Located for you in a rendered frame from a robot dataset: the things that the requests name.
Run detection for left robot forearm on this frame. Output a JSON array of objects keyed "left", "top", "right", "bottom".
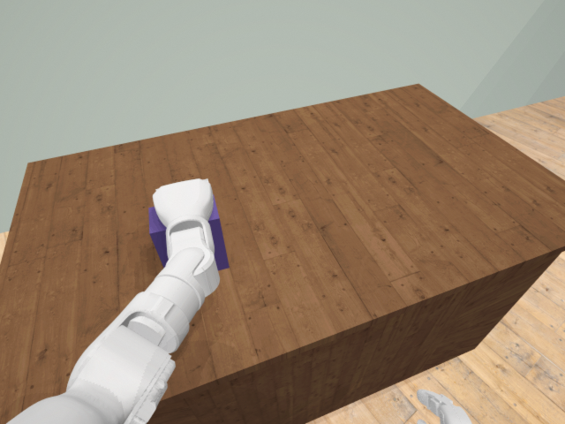
[{"left": 66, "top": 216, "right": 220, "bottom": 391}]

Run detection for sponge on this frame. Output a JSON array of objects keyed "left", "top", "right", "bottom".
[{"left": 148, "top": 195, "right": 230, "bottom": 270}]

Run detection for left robot upper arm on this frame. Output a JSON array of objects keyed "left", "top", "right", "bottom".
[{"left": 6, "top": 325, "right": 176, "bottom": 424}]

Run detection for right robot hand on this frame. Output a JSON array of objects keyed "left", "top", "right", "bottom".
[{"left": 417, "top": 390, "right": 472, "bottom": 424}]

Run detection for table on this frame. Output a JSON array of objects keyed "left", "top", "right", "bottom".
[{"left": 0, "top": 84, "right": 565, "bottom": 424}]

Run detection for left robot hand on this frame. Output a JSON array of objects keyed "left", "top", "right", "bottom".
[{"left": 153, "top": 178, "right": 214, "bottom": 228}]

